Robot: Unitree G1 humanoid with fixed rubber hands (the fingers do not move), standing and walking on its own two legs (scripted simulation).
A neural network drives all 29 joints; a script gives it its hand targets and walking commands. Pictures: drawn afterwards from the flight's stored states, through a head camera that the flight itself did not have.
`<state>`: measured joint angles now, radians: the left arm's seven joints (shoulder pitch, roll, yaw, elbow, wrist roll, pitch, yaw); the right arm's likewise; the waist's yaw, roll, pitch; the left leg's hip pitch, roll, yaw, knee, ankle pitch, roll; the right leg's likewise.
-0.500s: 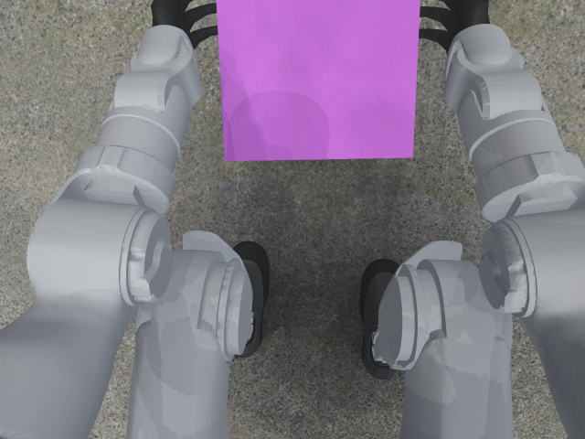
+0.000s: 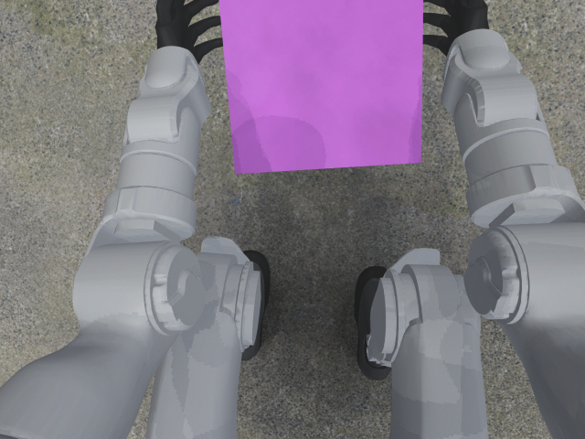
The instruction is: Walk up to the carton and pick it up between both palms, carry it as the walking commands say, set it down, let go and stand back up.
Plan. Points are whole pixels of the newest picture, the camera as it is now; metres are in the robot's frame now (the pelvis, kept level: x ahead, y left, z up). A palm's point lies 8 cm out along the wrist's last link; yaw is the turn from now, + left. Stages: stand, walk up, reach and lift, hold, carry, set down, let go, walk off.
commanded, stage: reach and lift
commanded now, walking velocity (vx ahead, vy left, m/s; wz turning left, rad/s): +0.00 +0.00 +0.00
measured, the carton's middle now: (317, 48) +0.56 +0.01 -0.21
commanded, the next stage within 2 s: none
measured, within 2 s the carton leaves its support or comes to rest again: neither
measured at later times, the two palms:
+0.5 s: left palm (148, 48) +0.51 +0.15 -0.05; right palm (491, 22) +0.53 -0.14 -0.06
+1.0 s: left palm (104, 37) +0.49 +0.15 +0.02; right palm (530, 9) +0.51 -0.13 +0.01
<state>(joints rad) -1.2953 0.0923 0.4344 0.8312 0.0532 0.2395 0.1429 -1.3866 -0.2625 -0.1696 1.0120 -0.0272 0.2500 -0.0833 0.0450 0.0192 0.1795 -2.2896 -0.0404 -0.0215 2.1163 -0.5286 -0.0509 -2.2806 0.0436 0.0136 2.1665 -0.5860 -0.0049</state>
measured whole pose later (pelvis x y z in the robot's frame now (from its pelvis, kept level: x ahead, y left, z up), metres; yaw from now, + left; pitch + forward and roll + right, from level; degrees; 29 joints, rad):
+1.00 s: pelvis +0.00 +0.01 +0.08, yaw -1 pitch +45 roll +1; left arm -1.02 -0.11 0.53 0.61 0.19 0.33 0.24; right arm -1.12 -0.07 -0.33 0.81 -0.21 0.37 -0.11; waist 0.06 0.01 -0.16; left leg -2.13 -0.05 -0.03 1.83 -0.50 -0.04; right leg -2.12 0.06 0.04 1.87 -0.54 0.02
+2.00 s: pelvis +0.03 +0.01 +0.21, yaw -2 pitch +38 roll +0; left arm -0.75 -0.19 0.52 0.57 0.25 0.33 0.16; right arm -0.85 0.03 -0.40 0.76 -0.27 0.34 -0.07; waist 0.06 -0.01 -0.27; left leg -1.64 -0.05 -0.04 1.44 -0.46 -0.02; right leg -1.63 0.05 0.05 1.46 -0.49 0.02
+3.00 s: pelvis +0.06 +0.01 +0.34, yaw -2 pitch +21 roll +1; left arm -0.52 -0.24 0.50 0.42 0.34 0.39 0.04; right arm -0.60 0.15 -0.40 0.56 -0.36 0.39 -0.01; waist 0.06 0.00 -0.11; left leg -0.93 -0.03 -0.05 0.85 -0.28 -0.02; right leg -0.92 0.04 0.07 0.88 -0.32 0.00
